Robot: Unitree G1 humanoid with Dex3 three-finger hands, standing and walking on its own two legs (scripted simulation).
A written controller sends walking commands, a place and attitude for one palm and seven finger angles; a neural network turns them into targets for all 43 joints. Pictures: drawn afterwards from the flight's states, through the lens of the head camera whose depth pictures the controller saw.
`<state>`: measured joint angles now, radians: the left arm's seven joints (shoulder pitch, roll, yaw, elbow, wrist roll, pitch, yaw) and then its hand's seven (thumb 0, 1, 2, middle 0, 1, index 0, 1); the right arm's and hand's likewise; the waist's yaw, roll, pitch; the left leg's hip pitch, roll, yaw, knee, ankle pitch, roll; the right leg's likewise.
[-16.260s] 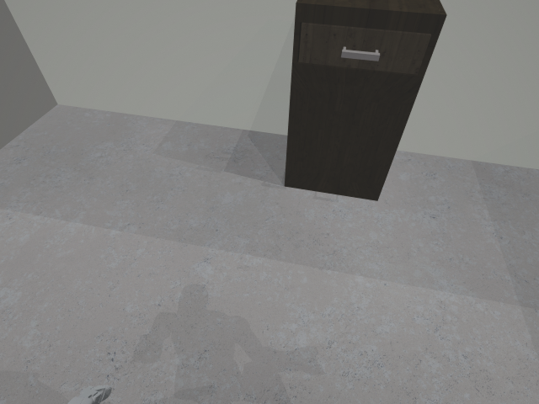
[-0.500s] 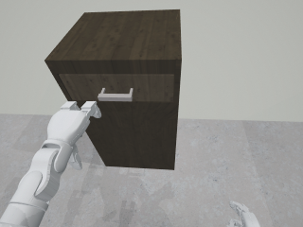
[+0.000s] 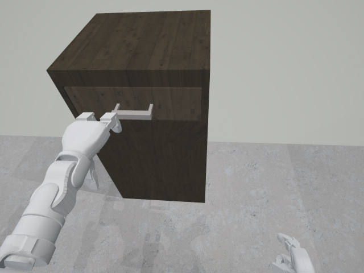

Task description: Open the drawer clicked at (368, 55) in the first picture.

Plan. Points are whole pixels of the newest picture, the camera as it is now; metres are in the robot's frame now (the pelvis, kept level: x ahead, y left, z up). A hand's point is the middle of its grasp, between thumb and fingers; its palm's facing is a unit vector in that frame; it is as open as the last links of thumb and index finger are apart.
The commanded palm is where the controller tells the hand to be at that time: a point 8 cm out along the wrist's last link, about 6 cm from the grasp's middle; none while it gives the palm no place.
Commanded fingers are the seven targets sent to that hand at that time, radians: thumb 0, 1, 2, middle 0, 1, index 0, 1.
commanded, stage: move the hooked fingers above the handle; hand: left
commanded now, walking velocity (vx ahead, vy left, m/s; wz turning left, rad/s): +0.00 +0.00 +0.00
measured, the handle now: (133, 110) +0.58 +0.25 -0.01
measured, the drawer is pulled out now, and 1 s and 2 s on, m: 0.00 0.00 0.00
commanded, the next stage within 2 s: none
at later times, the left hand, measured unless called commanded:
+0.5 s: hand (114, 128) +0.44 +0.24 +0.06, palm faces +0.00 -0.02 -1.00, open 13.8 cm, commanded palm +0.41 +0.25 +0.13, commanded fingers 0.00 -0.50 0.30 -0.30 -1.20 -0.30 -1.20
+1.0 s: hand (124, 115) +0.50 +0.23 +0.05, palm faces -0.04 +0.02 -1.00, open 13.8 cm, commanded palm +0.49 +0.24 +0.11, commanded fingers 0.00 -0.50 0.30 -0.30 -1.20 -0.30 -1.20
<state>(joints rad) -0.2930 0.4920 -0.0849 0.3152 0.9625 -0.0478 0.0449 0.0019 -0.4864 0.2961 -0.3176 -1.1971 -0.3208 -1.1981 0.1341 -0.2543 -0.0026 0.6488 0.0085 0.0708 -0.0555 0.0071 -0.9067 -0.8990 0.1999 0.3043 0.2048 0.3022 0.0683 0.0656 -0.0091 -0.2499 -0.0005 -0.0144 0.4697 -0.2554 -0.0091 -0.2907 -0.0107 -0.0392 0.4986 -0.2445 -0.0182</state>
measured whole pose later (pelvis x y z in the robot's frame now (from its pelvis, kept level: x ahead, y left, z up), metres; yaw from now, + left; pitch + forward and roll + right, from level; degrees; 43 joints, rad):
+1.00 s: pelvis +0.02 +0.02 -0.02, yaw -2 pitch +15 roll +0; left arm -0.82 0.50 -0.05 1.00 1.09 -0.05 0.23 0.00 -0.48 0.30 -0.32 -1.20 -0.32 -1.20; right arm 0.33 -0.26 -0.05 0.69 0.00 0.10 -0.02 0.00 -0.91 -0.90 0.20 0.30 0.21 0.30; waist -0.08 0.04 -0.10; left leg -0.55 0.00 0.02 0.65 -0.35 0.02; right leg -0.59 -0.01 0.00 0.64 -0.31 0.01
